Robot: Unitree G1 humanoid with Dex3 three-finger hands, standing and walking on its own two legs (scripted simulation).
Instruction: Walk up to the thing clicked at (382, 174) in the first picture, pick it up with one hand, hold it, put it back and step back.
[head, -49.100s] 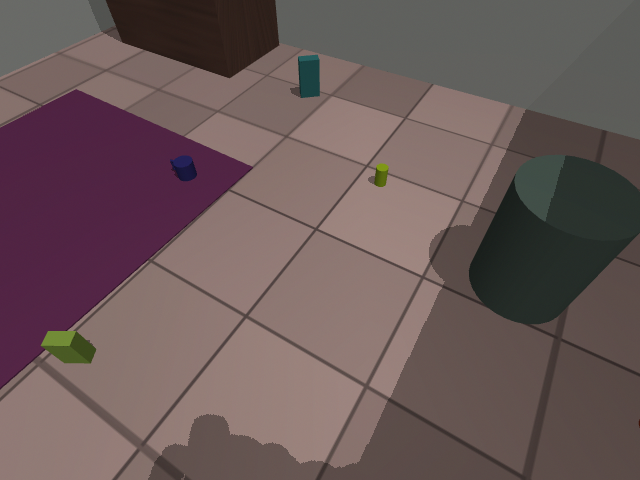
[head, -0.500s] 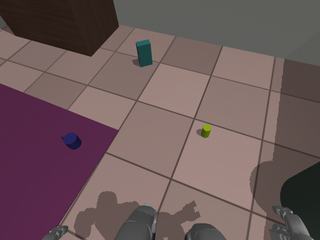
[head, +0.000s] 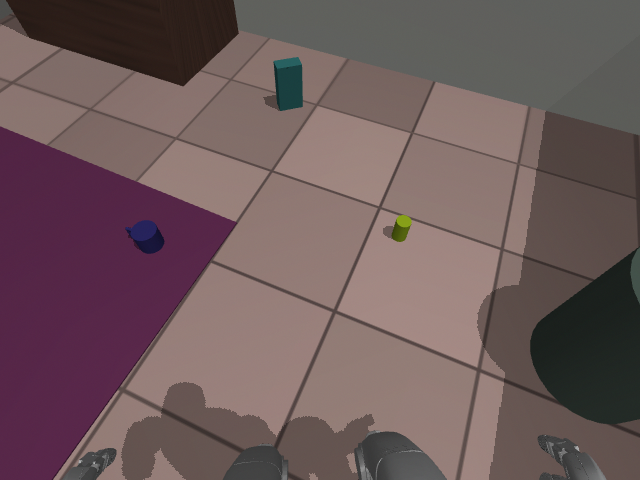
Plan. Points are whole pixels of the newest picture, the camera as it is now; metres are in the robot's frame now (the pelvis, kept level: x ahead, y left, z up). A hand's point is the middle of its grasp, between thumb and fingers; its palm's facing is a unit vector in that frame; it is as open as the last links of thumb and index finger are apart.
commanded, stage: step back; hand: right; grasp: from above
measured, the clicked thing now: (401, 228) +0.92 -0.33 -0.71
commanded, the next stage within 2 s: stand in 1.50 s
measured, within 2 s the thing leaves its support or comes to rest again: neither
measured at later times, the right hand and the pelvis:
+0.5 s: hand out of the picture -0.11 -0.24 -0.14, palm faces -0.02 +0.91 -0.41, open 7.4 cm; pelvis -0.15 +0.03 +0.00, yaw +3 degrees
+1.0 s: hand out of the picture -0.08 -0.26 -0.14, palm faces +0.04 +0.91 -0.41, open 7.4 cm; pelvis -0.15 +0.02 +0.00, yaw -2 degrees
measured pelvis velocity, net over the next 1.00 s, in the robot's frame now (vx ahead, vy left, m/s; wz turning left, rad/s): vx -0.15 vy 0.02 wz -0.04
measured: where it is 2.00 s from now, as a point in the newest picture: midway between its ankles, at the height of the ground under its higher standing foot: outside the picture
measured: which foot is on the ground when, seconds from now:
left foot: down 0.00-0.08, up 0.10-0.36, down 0.38-0.72, up 0.74-0.94, down 0.96-1.00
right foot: up 0.00-0.04, down 0.06-0.40, up 0.42-0.68, down 0.70-1.00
